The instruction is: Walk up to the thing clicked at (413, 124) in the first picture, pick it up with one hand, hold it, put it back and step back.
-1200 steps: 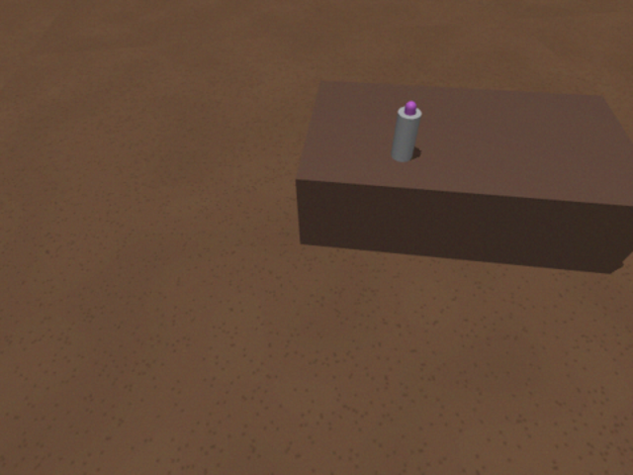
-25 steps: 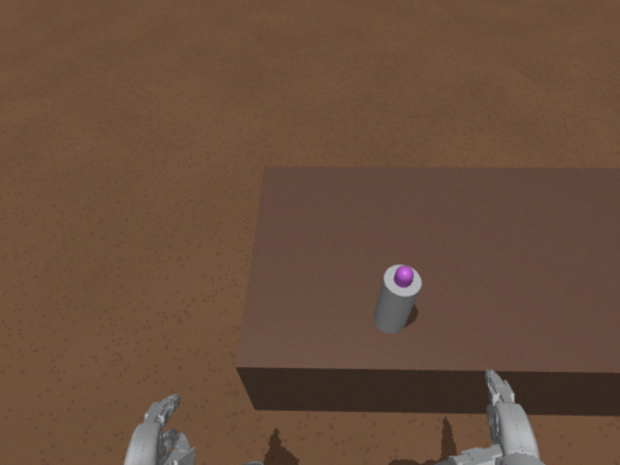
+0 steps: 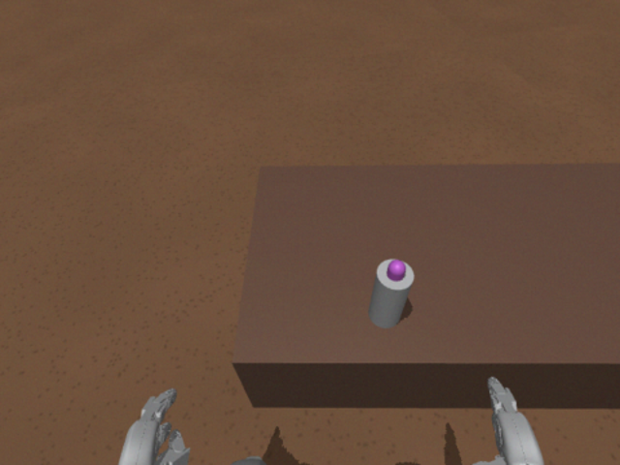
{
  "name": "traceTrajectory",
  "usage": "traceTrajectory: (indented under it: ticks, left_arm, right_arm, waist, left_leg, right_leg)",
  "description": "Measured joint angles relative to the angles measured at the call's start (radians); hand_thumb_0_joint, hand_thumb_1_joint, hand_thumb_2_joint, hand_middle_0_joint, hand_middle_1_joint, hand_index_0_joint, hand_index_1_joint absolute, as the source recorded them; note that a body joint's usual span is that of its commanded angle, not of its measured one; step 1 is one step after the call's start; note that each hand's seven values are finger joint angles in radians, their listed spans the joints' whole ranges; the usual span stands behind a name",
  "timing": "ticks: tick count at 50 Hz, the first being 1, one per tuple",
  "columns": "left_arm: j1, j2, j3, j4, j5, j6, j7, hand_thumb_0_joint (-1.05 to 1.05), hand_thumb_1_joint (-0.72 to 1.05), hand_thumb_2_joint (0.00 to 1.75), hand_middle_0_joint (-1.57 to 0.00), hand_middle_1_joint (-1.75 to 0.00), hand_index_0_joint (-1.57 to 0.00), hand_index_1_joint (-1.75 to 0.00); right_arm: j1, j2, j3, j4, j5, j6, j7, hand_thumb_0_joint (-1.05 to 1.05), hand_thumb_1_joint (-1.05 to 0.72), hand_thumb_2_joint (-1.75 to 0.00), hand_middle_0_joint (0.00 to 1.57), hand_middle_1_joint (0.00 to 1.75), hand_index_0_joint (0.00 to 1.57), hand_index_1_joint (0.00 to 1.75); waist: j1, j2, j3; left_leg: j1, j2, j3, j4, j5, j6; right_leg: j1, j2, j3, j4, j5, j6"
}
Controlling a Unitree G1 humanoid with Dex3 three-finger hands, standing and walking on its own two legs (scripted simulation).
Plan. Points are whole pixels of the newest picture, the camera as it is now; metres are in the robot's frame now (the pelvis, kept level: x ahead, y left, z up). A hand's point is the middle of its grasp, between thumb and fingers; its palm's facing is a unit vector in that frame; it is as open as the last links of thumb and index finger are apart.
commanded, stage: home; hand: right
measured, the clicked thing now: (390, 291) +0.51 -0.16 -0.26
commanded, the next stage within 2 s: stand in 1.30 s
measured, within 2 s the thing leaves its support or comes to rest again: neither
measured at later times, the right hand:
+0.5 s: hand out of the picture +0.07 -0.25 -0.10, palm faces +0.00 +0.92 -0.40, open 17.4 cm
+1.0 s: hand out of the picture +0.08 -0.23 -0.10, palm faces -0.02 +0.92 -0.39, open 17.2 cm
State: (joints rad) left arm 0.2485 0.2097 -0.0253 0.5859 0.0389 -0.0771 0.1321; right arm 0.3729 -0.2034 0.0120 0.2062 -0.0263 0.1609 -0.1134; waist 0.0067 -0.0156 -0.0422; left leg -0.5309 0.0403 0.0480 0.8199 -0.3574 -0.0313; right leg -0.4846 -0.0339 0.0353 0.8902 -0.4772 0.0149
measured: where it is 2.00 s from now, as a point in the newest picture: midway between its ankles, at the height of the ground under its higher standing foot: outside the picture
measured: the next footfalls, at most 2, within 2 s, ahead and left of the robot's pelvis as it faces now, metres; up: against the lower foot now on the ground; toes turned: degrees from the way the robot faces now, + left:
none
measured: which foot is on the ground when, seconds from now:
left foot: down 0.00-1.00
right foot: down 0.00-1.00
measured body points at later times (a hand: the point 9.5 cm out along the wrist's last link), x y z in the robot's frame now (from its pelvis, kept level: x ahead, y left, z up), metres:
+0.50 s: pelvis +0.01 +0.00 +0.04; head +0.01 +0.02 +0.49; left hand +0.09 +0.28 -0.10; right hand +0.07 -0.30 -0.08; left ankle +0.04 +0.14 -0.70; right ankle -0.01 -0.12 -0.70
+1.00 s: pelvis +0.01 +0.02 +0.05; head +0.00 +0.04 +0.50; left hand +0.05 +0.31 -0.10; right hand +0.08 -0.28 -0.08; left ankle +0.04 +0.14 -0.70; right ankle -0.01 -0.12 -0.70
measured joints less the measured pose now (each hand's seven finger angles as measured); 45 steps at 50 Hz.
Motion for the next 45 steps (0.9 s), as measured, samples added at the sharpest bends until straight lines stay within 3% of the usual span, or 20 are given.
traceTrajectory:
  ticks: [3, 7, 14, 27, 45]
  left_arm:
    - [-0.030, 0.032, 0.002, 0.092, 0.040, 0.049, -0.058, 0.01, 0.90, 0.90, -0.21, -0.30, -0.20, -0.30]
    - [-0.031, 0.063, 0.019, 0.151, 0.029, 0.081, -0.097, 0.01, 0.90, 0.90, -0.21, -0.30, -0.20, -0.30]
    - [-0.014, 0.103, 0.048, 0.237, 0.019, 0.096, -0.113, 0.01, 0.90, 0.90, -0.21, -0.30, -0.20, -0.30]
    - [-0.037, 0.109, 0.044, 0.379, -0.001, 0.111, -0.119, 0.01, 0.90, 0.90, -0.20, -0.30, -0.20, -0.30]
    - [-0.064, 0.126, 0.037, 0.503, -0.009, 0.107, -0.119, 0.01, 0.90, 0.90, -0.20, -0.30, -0.20, -0.30]
  right_arm:
    - [-0.084, -0.038, -0.005, 0.226, -0.036, -0.062, 0.056, -0.01, 0.53, -0.06, 0.07, 0.05, 0.06, 0.06]
    - [-0.103, -0.084, -0.029, 0.396, -0.028, -0.103, 0.092, -0.01, 0.53, -0.06, 0.07, 0.05, 0.06, 0.06]
    - [-0.106, -0.119, -0.045, 0.583, -0.019, -0.135, 0.089, -0.01, 0.54, -0.05, 0.06, 0.05, 0.06, 0.05]
    - [-0.147, -0.102, -0.013, 0.784, -0.002, -0.153, 0.080, -0.01, 0.51, -0.07, 0.06, 0.05, 0.06, 0.06]
    - [-0.216, -0.105, -0.005, 0.897, 0.007, -0.159, 0.083, -0.01, 0.49, -0.08, 0.07, 0.06, 0.06, 0.06]
  waist:
    - [-0.005, -0.009, 0.022]
    - [-0.001, -0.015, 0.030]
    - [-0.008, -0.023, 0.034]
    - [-0.011, -0.024, 0.068]
    - [0.003, -0.025, 0.086]
  left_leg:
    - [0.054, 0.010, -0.003, -0.036, 0.014, -0.003]
    - [0.113, 0.022, -0.010, -0.086, 0.030, -0.008]
    - [0.202, 0.038, -0.017, -0.184, 0.067, -0.014]
    - [0.314, 0.037, -0.017, -0.328, 0.132, -0.007]
    - [0.368, 0.011, -0.011, -0.415, 0.181, 0.011]
  right_leg:
    - [0.056, 0.010, -0.004, -0.044, 0.020, -0.006]
    - [0.124, 0.023, -0.013, -0.114, 0.047, -0.011]
    - [0.229, 0.041, -0.024, -0.248, 0.104, -0.014]
    - [0.365, 0.042, -0.029, -0.442, 0.197, -0.005]
    - [0.423, 0.017, -0.027, -0.536, 0.249, 0.014]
